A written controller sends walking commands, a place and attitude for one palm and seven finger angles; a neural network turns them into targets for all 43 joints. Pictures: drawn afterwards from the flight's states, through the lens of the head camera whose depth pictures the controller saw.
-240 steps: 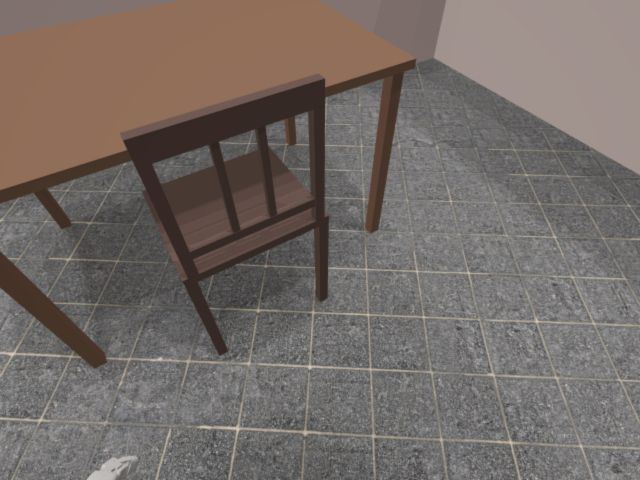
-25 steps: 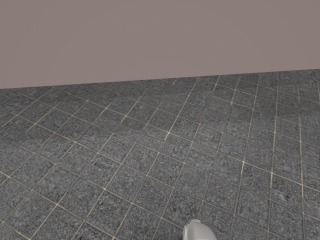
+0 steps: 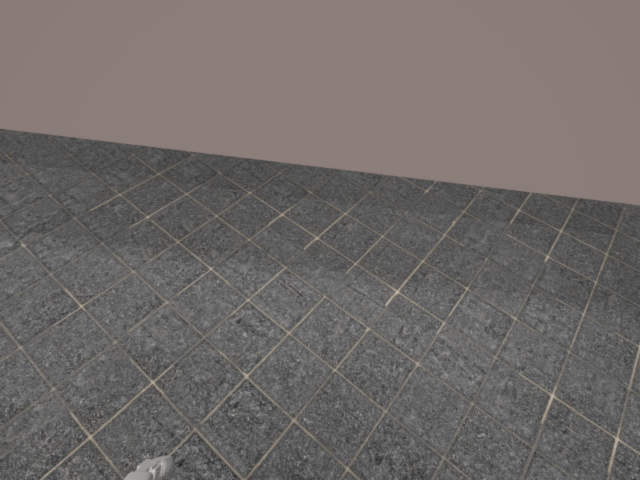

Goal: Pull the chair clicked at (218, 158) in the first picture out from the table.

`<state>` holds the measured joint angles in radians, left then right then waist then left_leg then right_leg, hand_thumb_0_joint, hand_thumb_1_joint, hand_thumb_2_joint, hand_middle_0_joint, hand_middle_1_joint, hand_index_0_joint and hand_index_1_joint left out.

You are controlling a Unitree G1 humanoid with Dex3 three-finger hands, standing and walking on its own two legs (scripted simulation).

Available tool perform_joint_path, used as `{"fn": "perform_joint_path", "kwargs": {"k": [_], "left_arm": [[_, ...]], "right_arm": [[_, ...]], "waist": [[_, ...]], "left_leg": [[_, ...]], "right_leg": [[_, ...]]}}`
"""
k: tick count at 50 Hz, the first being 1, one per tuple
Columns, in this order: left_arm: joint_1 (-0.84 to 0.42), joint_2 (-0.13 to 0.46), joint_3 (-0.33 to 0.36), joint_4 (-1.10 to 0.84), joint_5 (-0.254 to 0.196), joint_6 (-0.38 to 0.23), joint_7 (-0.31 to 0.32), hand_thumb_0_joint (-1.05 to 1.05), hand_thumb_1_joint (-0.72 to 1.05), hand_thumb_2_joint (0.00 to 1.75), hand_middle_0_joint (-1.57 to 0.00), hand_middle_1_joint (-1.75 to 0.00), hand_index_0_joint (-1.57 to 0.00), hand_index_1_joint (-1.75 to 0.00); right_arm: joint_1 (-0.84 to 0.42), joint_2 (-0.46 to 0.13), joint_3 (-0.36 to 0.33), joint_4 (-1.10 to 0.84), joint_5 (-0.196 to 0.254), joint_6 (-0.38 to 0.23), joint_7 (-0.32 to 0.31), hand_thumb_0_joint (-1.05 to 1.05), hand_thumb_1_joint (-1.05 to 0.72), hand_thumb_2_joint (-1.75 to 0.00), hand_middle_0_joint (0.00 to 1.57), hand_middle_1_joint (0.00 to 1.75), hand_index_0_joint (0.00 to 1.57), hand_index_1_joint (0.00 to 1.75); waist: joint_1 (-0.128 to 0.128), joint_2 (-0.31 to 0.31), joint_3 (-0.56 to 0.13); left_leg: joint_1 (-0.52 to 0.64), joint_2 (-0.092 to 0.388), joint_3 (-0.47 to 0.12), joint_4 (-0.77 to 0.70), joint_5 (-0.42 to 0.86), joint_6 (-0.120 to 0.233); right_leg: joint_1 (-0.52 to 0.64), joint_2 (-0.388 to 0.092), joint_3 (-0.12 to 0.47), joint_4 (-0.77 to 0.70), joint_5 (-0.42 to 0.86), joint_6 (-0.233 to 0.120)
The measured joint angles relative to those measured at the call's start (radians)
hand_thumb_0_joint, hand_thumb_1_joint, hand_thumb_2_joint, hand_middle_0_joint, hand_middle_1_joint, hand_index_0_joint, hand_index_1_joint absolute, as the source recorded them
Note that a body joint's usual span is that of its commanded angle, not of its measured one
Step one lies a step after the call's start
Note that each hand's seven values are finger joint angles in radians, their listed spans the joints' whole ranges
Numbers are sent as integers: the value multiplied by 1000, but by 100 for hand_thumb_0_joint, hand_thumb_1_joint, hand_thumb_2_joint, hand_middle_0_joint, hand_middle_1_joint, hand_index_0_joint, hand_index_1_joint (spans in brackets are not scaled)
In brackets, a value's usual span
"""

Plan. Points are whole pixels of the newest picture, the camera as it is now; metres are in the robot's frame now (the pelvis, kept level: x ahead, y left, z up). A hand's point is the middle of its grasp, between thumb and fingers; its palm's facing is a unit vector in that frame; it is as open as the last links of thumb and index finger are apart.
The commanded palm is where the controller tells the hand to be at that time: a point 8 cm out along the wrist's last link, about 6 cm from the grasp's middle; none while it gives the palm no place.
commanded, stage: turn to face it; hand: left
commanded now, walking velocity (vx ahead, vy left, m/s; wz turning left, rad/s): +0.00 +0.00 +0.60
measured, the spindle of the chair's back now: out of the picture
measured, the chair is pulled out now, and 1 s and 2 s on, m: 0.00 0.00 0.00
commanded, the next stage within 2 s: none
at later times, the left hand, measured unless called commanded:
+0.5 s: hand out of the picture +0.03 +0.20 -0.13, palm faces +0.31 -0.90 -0.30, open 7.4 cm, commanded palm none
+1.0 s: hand out of the picture -0.14 +0.21 -0.16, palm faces +0.59 -0.76 -0.26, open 7.4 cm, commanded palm none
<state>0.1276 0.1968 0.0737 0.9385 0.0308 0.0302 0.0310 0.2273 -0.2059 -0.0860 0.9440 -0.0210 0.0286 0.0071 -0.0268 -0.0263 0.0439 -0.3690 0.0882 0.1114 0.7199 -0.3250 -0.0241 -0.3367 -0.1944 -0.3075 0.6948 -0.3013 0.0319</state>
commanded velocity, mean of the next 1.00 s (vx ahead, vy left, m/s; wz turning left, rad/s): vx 0.00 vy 0.00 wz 0.60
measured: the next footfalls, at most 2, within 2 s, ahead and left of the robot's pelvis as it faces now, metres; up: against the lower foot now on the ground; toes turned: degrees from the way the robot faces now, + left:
right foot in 0.48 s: +0.06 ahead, -0.14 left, +0.00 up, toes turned +15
left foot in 0.90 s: -0.07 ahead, +0.10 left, +0.00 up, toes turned +38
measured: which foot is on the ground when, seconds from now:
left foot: down 0.00-0.48, up 0.50-0.88, down 0.90-1.00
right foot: down 0.00-0.00, up 0.02-0.46, down 0.48-0.90, up 0.92-1.00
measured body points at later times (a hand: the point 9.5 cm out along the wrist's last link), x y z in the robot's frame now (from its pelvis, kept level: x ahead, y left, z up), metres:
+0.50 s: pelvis -0.01 -0.03 +0.01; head +0.02 -0.04 +0.46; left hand +0.01 +0.24 -0.11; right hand +0.12 -0.26 -0.14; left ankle +0.04 +0.10 -0.71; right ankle +0.02 -0.15 -0.72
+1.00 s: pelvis -0.04 +0.00 +0.01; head -0.01 +0.05 +0.46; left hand -0.17 +0.25 -0.14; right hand +0.21 -0.15 -0.10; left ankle -0.10 +0.08 -0.71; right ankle +0.01 -0.14 -0.66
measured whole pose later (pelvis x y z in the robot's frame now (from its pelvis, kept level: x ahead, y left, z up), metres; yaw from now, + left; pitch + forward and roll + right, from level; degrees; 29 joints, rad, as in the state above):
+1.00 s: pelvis -0.04 +0.00 +0.01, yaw +35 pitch +1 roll +0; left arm 0.22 0.28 0.08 0.93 0.02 0.07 0.02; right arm 0.12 -0.23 -0.06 0.89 -0.01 0.02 0.01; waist 0.02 -0.07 0.11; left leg -0.28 0.00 0.06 0.59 -0.32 0.04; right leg -0.42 -0.15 -0.10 1.04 -0.52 0.09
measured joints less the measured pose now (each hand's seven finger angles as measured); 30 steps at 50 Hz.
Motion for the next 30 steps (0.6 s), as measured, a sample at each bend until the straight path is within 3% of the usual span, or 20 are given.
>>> {"fn": "perform_joint_path", "kwargs": {"k": [3,6,9,18,23,24,27,30], "left_arm": [[14,41,18,-1,-2,31,-6,-1,92,90,-20,-30,-20,-30],[27,59,30,9,1,40,-16,0,92,90,-20,-30,-20,-30],[47,64,27,7,-2,34,-21,0,92,90,-20,-30,-20,-30],[60,51,13,-2,-14,36,-9,0,91,90,-20,-30,-20,-30],[44,19,-7,-36,-23,13,-8,0,91,90,-20,-30,-20,-30],[49,14,-10,-47,-21,4,-8,0,91,90,-20,-30,-20,-30],[60,-15,-27,-53,-9,-2,-5,0,91,90,-20,-30,-20,-30],[82,-28,-36,-49,-8,-3,-4,0,91,90,-20,-30,-20,-30]], "right_arm": [[-15,-2,5,-17,-7,-14,-4,0,-91,-90,19,30,20,30],[-9,0,14,-23,-6,-14,-15,0,-91,-90,19,30,20,30],[-4,-1,23,-22,-1,-12,-18,0,-91,-90,19,30,20,30],[-6,4,23,-21,0,-1,-10,0,-90,-90,20,30,21,30],[-18,-12,10,-18,2,22,-4,0,-90,-90,20,30,21,30],[-17,-17,6,-20,5,28,-1,0,-90,-90,20,30,21,30],[-25,-38,-14,-15,4,47,3,1,-90,-90,20,30,21,30],[-30,-56,-22,-14,-1,54,15,1,-90,-90,20,30,20,30]], "waist": [[9,-27,16],[13,-23,19],[20,-8,17],[9,36,13],[3,66,12],[7,68,6],[12,88,9],[13,77,7]], "left_leg": [[-19,-31,-3,24,-10,65],[4,-59,-23,-66,41,73],[32,-85,-47,-169,102,81],[38,-135,-146,-263,181,74],[-3,-158,-214,-224,189,43],[-23,-166,-222,-195,178,35],[-115,-173,-201,75,-46,3],[-176,-145,-146,336,-51,-21]], "right_leg": [[-113,37,139,262,-171,22],[-186,80,218,440,-106,33],[-201,99,254,467,-45,46],[-79,138,303,211,-123,53],[44,167,299,-65,-71,31],[75,165,292,-145,-32,14],[89,153,249,-144,2,-28],[124,125,217,-184,13,-31]]}}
